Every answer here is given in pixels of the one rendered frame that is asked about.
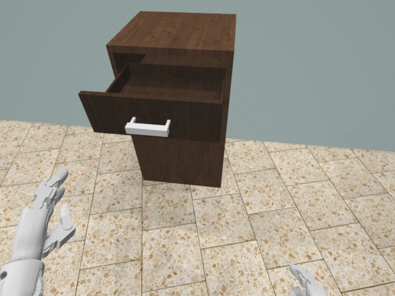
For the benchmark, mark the cabinet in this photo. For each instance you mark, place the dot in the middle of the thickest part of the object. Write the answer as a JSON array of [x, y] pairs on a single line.
[[187, 39]]

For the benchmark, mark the robot left hand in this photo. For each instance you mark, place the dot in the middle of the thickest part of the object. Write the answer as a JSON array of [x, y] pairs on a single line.
[[30, 237]]

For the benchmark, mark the robot right hand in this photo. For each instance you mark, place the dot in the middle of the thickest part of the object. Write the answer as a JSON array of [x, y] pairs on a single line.
[[307, 281]]

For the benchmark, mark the left robot forearm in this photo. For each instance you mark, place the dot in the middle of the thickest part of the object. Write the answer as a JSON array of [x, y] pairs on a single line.
[[22, 278]]

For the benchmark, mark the handle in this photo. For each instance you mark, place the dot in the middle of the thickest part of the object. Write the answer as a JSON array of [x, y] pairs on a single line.
[[147, 129]]

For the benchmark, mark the drawer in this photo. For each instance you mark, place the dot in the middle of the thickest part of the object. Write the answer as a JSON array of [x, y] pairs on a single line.
[[190, 97]]

